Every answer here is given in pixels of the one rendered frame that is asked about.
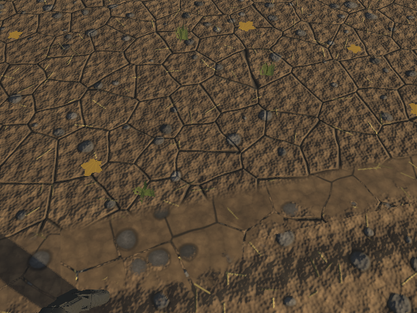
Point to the robot left hand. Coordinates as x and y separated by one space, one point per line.
75 301

